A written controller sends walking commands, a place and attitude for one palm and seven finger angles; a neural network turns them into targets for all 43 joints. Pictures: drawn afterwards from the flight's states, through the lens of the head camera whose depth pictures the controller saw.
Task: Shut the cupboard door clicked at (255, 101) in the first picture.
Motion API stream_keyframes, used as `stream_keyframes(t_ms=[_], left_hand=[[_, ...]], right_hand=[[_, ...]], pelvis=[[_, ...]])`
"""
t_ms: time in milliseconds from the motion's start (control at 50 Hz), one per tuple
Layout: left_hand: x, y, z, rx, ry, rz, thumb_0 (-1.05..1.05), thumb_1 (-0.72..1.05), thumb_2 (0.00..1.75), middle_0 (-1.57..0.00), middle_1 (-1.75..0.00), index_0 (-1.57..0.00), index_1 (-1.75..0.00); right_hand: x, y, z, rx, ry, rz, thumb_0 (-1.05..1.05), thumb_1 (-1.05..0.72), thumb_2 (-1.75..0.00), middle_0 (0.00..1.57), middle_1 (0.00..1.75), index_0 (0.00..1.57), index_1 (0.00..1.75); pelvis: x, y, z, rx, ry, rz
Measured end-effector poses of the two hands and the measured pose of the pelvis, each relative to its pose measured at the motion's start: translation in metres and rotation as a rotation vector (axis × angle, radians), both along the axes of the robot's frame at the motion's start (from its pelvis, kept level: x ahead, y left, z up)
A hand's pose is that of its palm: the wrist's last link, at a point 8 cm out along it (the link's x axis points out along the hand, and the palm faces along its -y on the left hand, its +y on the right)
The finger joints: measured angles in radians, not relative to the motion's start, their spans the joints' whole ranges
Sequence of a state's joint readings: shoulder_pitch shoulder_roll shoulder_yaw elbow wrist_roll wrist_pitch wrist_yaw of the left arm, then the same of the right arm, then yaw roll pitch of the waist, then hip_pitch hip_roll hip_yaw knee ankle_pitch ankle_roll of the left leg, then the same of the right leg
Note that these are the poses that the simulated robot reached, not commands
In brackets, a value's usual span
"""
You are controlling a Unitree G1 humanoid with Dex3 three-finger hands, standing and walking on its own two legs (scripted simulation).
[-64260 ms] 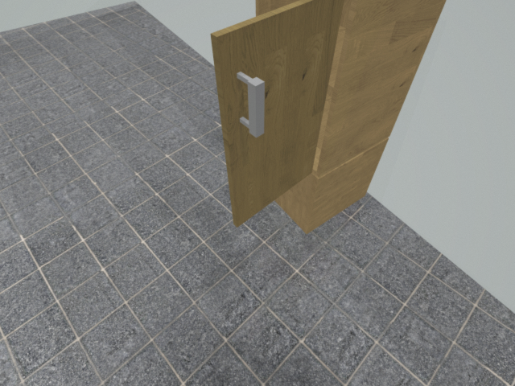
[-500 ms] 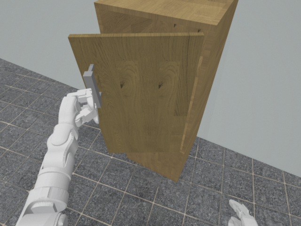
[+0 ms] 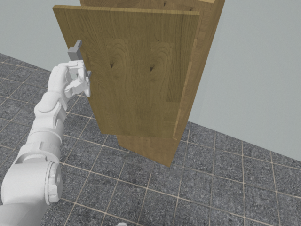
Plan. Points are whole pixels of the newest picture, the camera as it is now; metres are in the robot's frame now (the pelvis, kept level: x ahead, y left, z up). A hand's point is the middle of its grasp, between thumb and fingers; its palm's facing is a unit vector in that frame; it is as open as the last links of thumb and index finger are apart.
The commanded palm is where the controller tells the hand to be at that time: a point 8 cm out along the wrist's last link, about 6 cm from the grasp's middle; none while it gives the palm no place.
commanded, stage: push the door shut along its arc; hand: left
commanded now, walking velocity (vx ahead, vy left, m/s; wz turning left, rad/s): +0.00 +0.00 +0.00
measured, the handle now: (82, 64) +0.54 +0.19 +0.13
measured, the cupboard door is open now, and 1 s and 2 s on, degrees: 21 6 0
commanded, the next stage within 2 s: pull the fist back off the door in 1.28 s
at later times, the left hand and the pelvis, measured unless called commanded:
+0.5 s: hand (96, 69) +0.51 +0.15 +0.13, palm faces -0.19 -0.98 -0.02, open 3.2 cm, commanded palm +0.51 +0.18 +0.13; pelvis +0.00 +0.01 -0.01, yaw -1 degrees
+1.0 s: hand (117, 55) +0.56 +0.09 +0.14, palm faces -0.33 -0.94 +0.01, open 3.1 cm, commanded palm +0.58 +0.14 +0.13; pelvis +0.00 +0.01 -0.02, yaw -2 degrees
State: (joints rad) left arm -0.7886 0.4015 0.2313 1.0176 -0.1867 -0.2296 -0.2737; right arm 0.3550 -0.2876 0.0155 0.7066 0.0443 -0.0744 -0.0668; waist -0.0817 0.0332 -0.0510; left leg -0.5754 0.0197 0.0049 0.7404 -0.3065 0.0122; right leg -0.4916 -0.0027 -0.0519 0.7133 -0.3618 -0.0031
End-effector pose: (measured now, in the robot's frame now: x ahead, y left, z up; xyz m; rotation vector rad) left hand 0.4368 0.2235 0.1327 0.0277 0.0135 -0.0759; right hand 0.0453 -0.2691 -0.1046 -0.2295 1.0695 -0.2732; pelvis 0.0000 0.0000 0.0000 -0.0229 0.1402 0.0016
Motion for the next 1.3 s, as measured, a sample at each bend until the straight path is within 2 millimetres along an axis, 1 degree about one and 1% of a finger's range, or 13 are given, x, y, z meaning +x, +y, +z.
stream_keyframes(t_ms=[100,220,300,420,560,660,760,860,980,1020,1160,1300], left_hand=[[0.012,-0.002,0.000,-0.002,0.004,-0.024,0.01,0.96,0.99,-1.30,-1.50,-1.30,-1.49],[0.026,-0.006,0.002,0.001,0.006,-0.056,0.02,1.00,1.01,-1.30,-1.50,-1.30,-1.49],[0.037,-0.016,0.002,-0.011,0.013,-0.094,0.02,0.98,0.98,-1.30,-1.50,-1.30,-1.50],[0.054,-0.017,0.001,-0.019,0.014,-0.099,0.02,0.93,0.93,-1.30,-1.50,-1.31,-1.49],[0.067,-0.020,0.002,-0.011,0.019,-0.131,0.02,0.91,0.91,-1.30,-1.50,-1.30,-1.49],[0.075,-0.026,0.004,-0.011,0.019,-0.164,0.02,0.91,0.90,-1.30,-1.50,-1.30,-1.50],[0.086,-0.041,0.007,-0.024,0.025,-0.205,0.02,0.90,0.90,-1.30,-1.50,-1.30,-1.50],[0.102,-0.054,0.008,-0.018,0.031,-0.227,0.02,0.90,0.90,-1.30,-1.50,-1.30,-1.50],[0.122,-0.072,0.008,-0.028,0.035,-0.261,0.02,0.90,0.90,-1.30,-1.50,-1.30,-1.50],[0.128,-0.074,0.008,-0.028,0.036,-0.269,0.02,0.90,0.91,-1.30,-1.50,-1.30,-1.49],[0.138,-0.073,0.008,-0.013,0.041,-0.282,0.00,0.85,0.91,-1.30,-1.50,-1.30,-1.49],[0.143,-0.077,0.009,-0.009,0.053,-0.302,0.00,0.87,0.93,-1.30,-1.50,-1.30,-1.49]], right_hand=[[-0.016,-0.001,-0.001,-0.012,0.035,-0.018,0.01,-0.91,-0.90,0.20,0.30,0.20,0.30],[-0.028,0.001,-0.002,-0.021,0.058,-0.029,0.01,-0.91,-0.90,0.20,0.30,0.20,0.30],[-0.033,0.003,-0.003,-0.024,0.069,-0.036,0.00,-0.91,-0.90,0.20,0.30,0.20,0.30],[-0.042,0.004,-0.003,-0.026,0.085,-0.055,0.00,-0.91,-0.90,0.20,0.30,0.20,0.30],[-0.055,0.007,-0.006,-0.023,0.144,-0.069,0.00,-0.91,-0.90,0.20,0.30,0.20,0.30],[-0.061,0.007,-0.007,-0.026,0.172,-0.078,0.00,-0.91,-0.90,0.20,0.30,0.20,0.30],[-0.063,0.007,-0.006,-0.034,0.182,-0.085,0.00,-0.91,-0.90,0.20,0.30,0.20,0.30],[-0.067,0.005,-0.006,-0.044,0.185,-0.102,0.00,-0.91,-0.90,0.20,0.30,0.20,0.30],[-0.081,0.006,-0.007,-0.046,0.225,-0.135,0.00,-0.91,-0.90,0.20,0.30,0.20,0.30],[-0.087,0.007,-0.008,-0.043,0.246,-0.147,0.00,-0.91,-0.90,0.20,0.30,0.20,0.30],[-0.108,0.013,-0.008,-0.027,0.332,-0.177,0.00,-0.91,-0.90,0.20,0.30,0.20,0.30],[-0.116,0.013,-0.006,-0.037,0.375,-0.176,0.00,-0.91,-0.90,0.20,0.30,0.20,0.30]], pelvis=[[-0.002,0.002,-0.002,-0.004,0.020,0.000],[-0.004,0.005,-0.005,-0.009,0.047,-0.001],[-0.004,0.007,-0.007,-0.011,0.064,-0.002],[-0.003,0.008,-0.011,-0.014,0.096,-0.010],[-0.001,0.009,-0.014,-0.020,0.121,-0.009],[0.002,0.009,-0.015,-0.023,0.134,-0.008],[0.003,0.009,-0.016,-0.025,0.146,-0.008],[0.003,0.009,-0.019,-0.026,0.169,-0.013],[0.004,0.008,-0.023,-0.024,0.201,-0.025],[0.005,0.008,-0.024,-0.023,0.211,-0.029],[0.008,0.005,-0.026,-0.024,0.232,-0.032],[0.008,0.004,-0.027,-0.033,0.243,-0.020]])
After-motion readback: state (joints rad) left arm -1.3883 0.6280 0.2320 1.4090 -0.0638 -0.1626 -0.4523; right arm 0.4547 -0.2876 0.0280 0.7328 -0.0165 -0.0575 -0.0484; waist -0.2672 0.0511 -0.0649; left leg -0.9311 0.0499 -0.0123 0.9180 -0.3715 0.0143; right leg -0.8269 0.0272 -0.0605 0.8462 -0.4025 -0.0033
